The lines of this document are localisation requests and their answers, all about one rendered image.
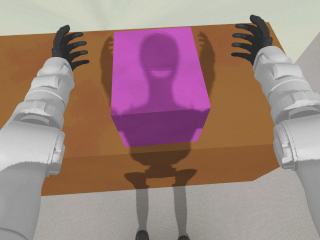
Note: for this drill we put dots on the left robot forearm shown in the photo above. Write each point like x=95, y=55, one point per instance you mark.
x=48, y=96

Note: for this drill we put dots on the left robot hand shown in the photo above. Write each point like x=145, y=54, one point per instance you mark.
x=62, y=50

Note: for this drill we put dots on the right robot forearm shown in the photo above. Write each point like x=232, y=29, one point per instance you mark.
x=286, y=90

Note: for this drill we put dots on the right robot upper arm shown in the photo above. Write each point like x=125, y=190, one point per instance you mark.
x=297, y=147

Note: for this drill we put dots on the carton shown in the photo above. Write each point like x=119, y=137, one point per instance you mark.
x=158, y=92

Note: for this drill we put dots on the left robot upper arm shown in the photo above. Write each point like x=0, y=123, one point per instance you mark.
x=28, y=154

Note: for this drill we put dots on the pedestal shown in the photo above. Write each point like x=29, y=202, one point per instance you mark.
x=235, y=144

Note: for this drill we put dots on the robot left foot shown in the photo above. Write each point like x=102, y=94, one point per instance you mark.
x=142, y=235

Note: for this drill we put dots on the right robot hand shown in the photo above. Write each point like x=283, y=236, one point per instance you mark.
x=260, y=38

